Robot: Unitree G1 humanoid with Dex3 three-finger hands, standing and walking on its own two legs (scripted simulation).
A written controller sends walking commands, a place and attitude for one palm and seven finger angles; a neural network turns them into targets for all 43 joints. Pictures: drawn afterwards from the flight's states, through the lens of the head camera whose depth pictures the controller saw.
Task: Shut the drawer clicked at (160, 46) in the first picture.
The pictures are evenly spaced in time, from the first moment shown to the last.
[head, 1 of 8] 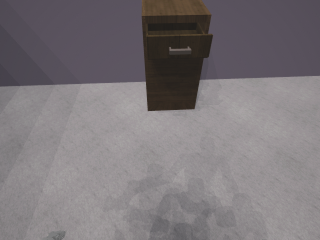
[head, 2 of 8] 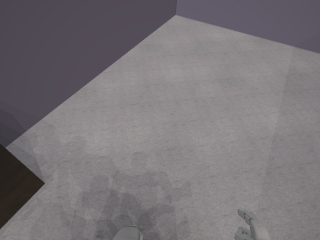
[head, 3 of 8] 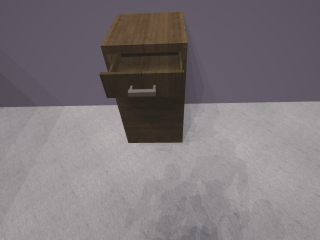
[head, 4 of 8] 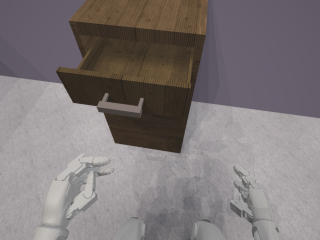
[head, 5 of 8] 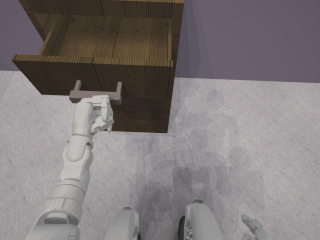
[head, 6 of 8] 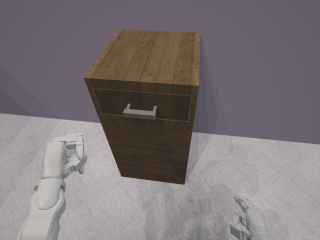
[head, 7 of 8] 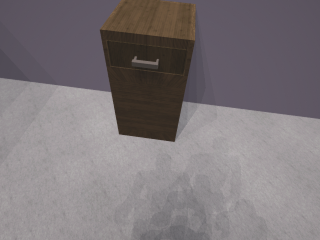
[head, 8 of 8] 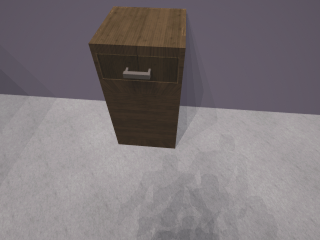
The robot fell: no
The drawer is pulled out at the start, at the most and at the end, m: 0.18 0.18 0.00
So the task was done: yes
